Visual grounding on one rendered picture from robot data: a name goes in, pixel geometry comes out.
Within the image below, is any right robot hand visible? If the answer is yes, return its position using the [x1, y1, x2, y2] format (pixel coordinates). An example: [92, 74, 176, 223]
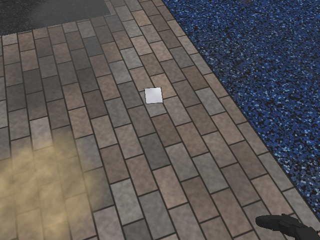
[255, 213, 320, 240]

